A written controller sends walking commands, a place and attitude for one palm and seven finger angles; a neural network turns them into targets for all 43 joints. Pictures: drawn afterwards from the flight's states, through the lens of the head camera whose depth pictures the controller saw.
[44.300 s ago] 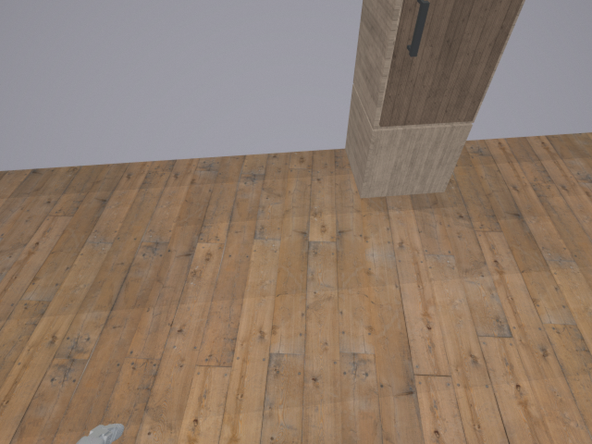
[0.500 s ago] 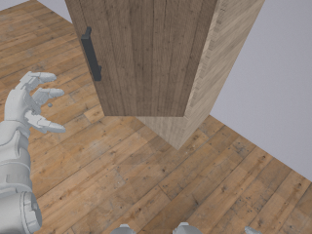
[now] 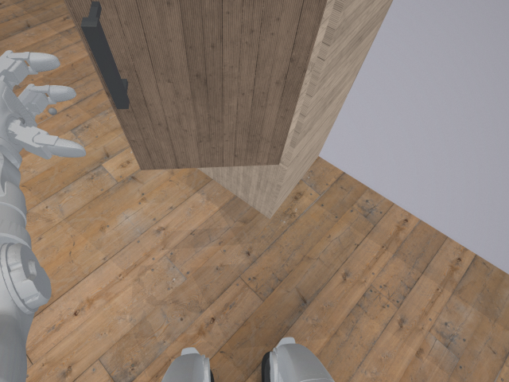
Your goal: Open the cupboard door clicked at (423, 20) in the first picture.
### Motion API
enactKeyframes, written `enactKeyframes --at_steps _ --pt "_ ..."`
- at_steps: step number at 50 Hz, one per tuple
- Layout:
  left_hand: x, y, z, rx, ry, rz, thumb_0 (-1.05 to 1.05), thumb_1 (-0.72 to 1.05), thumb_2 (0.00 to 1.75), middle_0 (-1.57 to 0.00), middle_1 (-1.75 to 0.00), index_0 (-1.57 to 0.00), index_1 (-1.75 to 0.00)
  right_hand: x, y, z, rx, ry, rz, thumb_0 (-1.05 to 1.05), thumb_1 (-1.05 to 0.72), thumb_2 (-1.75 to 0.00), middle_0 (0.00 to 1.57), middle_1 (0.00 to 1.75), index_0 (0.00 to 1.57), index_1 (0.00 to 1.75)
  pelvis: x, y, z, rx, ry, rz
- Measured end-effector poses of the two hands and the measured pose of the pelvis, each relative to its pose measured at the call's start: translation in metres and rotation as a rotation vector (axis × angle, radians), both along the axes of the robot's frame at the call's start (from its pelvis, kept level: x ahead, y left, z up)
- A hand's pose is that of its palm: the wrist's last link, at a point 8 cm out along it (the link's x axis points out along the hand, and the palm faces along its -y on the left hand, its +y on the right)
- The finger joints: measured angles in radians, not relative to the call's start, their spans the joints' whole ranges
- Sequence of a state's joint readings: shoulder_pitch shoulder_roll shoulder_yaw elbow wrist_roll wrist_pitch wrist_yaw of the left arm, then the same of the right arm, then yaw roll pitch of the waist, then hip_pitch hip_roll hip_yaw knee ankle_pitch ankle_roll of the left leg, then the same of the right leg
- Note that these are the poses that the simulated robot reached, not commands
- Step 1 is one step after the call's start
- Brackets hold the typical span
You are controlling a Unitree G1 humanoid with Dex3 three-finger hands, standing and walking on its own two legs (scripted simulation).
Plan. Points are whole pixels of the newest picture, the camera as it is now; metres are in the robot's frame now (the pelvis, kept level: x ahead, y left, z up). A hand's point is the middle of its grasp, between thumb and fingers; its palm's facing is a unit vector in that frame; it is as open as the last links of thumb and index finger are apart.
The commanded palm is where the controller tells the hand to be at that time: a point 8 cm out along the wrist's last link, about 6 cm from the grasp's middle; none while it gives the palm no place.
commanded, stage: move the hooked fingers beside the handle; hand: left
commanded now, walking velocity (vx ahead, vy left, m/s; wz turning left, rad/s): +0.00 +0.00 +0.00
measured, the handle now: (110, 60) +0.61 +0.20 +0.09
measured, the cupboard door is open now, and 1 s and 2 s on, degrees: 42 42 42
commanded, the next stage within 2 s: slide the fingers in behind the handle in 1.18 s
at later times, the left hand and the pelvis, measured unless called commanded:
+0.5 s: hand (64, 75) +0.57 +0.26 +0.09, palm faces +0.01 -1.00 +0.00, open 14.0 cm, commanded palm +0.54 +0.30 +0.09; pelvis +0.01 +0.01 -0.01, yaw -2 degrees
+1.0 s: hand (69, 84) +0.55 +0.25 +0.09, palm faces +0.02 -1.00 -0.01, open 14.0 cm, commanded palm +0.53 +0.29 +0.08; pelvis +0.02 +0.01 +0.00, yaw -1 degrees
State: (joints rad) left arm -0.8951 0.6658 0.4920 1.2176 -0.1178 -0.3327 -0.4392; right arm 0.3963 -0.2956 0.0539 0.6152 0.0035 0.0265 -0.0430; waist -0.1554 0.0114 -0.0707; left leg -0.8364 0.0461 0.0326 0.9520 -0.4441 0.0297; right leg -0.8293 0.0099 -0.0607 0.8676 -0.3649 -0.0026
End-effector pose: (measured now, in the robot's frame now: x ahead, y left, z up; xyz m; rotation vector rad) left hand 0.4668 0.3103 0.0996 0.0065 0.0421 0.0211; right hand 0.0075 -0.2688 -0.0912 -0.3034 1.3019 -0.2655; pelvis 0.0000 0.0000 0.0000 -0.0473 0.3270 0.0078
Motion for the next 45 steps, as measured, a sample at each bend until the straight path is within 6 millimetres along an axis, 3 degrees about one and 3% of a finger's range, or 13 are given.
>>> enactKeyframes --at_steps 20,26,33,45 --pt "0.073 0.004 -0.004 -0.007 0.025 -0.003 -0.01 -0.50 0.30 -0.30 -1.19 -0.30 -1.20 -0.050 0.012 0.008 -0.030 0.202 -0.076 0.00 -0.90 -0.89 0.20 0.30 0.20 0.30 0.007 0.008 -0.010 -0.030 0.106 -0.006" --pt "0.082 0.006 -0.011 -0.009 0.022 -0.010 -0.01 -0.50 0.30 -0.29 -1.19 -0.30 -1.20 -0.055 0.022 0.011 -0.012 0.244 -0.105 0.00 -0.90 -0.89 0.20 0.30 0.20 0.30 0.014 0.011 -0.009 -0.033 0.123 -0.020" --pt "0.073 0.011 -0.015 -0.002 0.011 -0.003 -0.01 -0.50 0.30 -0.29 -1.19 -0.30 -1.20 -0.046 0.030 0.012 0.025 0.250 -0.109 0.00 -0.90 -0.89 0.20 0.30 0.20 0.30 0.024 0.013 -0.004 -0.036 0.113 -0.021" --pt "0.062 -0.003 -0.007 -0.007 0.010 -0.007 -0.01 -0.50 0.30 -0.29 -1.19 -0.30 -1.20 -0.003 0.020 0.006 0.024 0.145 -0.050 0.00 -0.90 -0.89 0.20 0.30 0.20 0.30 0.028 0.011 0.000 -0.035 0.077 0.001"
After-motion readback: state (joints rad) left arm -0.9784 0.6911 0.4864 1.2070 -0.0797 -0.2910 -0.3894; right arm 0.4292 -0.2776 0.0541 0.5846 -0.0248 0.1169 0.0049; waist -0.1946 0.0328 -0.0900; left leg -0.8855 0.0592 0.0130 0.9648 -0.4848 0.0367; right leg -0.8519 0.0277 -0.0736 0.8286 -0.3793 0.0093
